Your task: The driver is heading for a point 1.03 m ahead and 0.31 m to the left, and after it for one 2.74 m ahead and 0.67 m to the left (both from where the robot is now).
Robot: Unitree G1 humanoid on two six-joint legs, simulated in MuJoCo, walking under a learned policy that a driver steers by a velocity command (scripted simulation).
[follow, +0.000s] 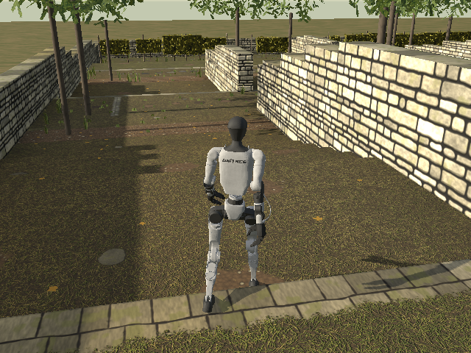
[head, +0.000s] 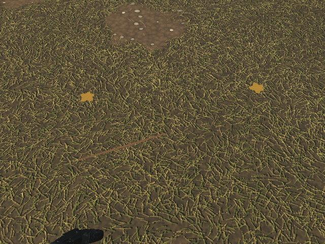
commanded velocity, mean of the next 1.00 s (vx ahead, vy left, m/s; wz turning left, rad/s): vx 0.27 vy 0.00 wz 0.51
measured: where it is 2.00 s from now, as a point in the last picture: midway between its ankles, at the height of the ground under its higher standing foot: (79, 210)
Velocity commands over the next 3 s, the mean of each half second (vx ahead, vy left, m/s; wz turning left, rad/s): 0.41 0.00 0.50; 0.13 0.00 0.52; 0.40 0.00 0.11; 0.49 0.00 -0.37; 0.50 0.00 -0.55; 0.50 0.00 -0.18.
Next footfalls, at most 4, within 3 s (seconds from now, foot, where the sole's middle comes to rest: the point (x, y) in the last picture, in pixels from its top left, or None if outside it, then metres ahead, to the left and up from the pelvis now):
0.02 right None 0.15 -0.14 -0.82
0.44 left None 0.40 0.14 -0.82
1.00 right None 0.49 -0.04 -0.82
1.44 left None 0.56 0.31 -0.82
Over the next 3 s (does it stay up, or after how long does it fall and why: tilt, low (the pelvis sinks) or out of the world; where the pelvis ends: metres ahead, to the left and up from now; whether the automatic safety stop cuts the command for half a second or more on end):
stays up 1.32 0.33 -0.06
